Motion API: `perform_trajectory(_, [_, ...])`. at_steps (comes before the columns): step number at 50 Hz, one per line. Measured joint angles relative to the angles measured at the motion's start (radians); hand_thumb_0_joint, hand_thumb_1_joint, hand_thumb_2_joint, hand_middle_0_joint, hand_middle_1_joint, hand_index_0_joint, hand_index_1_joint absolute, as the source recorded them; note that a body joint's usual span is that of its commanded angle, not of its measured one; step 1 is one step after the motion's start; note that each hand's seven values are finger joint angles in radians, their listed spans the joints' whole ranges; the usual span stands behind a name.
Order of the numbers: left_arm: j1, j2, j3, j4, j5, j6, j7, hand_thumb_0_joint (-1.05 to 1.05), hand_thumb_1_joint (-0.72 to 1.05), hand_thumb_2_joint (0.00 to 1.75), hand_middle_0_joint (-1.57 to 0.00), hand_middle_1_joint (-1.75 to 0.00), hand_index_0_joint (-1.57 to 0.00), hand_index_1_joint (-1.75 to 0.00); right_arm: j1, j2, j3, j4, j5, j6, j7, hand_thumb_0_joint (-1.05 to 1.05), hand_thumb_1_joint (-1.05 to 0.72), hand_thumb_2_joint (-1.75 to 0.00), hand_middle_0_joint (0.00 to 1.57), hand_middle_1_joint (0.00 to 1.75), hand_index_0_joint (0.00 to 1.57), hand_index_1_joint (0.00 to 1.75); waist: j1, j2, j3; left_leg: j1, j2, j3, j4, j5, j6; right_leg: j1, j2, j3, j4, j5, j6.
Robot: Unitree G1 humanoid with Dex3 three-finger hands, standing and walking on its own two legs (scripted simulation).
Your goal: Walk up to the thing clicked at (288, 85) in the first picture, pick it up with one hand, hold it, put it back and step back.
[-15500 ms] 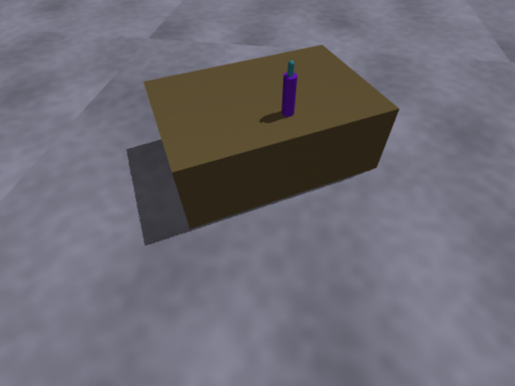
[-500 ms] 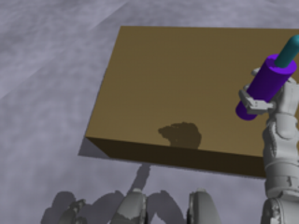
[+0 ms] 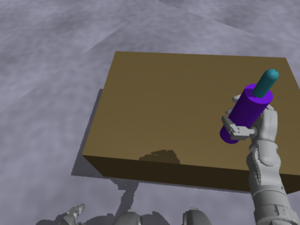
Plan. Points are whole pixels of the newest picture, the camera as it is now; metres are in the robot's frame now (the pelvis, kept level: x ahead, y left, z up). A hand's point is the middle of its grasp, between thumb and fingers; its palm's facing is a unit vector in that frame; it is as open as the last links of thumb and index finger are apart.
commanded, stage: lift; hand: right
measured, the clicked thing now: (246, 110) +0.38 -0.19 +0.09
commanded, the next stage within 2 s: hold in 0.38 s
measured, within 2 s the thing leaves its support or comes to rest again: neither
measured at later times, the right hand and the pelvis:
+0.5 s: hand (238, 120) +0.36 -0.17 +0.07, palm faces +0.19 +0.98 -0.02, open 8.3 cm; pelvis +0.01 +0.00 +0.02, yaw +0 degrees
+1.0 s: hand (241, 122) +0.35 -0.17 +0.09, palm faces +0.19 +0.98 -0.01, open 8.3 cm; pelvis +0.01 +0.00 +0.02, yaw +0 degrees
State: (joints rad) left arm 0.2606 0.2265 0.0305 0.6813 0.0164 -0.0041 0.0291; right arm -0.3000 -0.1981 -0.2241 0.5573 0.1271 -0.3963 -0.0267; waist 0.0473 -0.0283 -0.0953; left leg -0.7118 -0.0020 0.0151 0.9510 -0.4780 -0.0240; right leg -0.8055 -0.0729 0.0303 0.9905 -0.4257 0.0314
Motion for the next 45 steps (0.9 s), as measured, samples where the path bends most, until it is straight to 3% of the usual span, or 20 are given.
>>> perform_trajectory(21, [-0.029, -0.004, -0.011, -0.011, -0.004, 0.002, 0.015, 0.01, 0.92, 0.88, -0.19, -0.29, -0.19, -0.30, 0.093, 0.030, 0.052, -0.075, 0.006, 0.004, -0.010, 0.01, 0.19, -1.15, 0.85, 1.12, 0.79, 1.11, -0.020, 0.005, 0.020, 0.119, 0.008, -0.009, -0.080, 0.022, 0.002, 0.130, 0.007, -0.015, -0.095, 0.027, 0.003])
perform_trajectory(45, [-0.038, -0.009, -0.019, -0.014, -0.008, 0.011, 0.021, 0.01, 0.92, 0.89, -0.20, -0.30, -0.20, -0.31, 0.145, 0.042, 0.078, -0.133, 0.009, 0.024, -0.018, 0.01, 0.19, -1.15, 0.85, 1.12, 0.79, 1.11, -0.031, 0.009, 0.035, 0.198, 0.013, -0.009, -0.137, 0.038, 0.002, 0.210, 0.012, -0.018, -0.155, 0.045, 0.003])
